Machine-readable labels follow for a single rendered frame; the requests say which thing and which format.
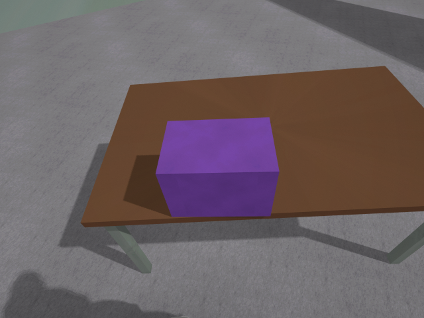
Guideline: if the table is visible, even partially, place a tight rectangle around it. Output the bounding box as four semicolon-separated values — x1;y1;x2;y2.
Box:
81;66;424;274

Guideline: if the carton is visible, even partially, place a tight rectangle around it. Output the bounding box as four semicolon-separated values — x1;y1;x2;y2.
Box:
156;117;280;217

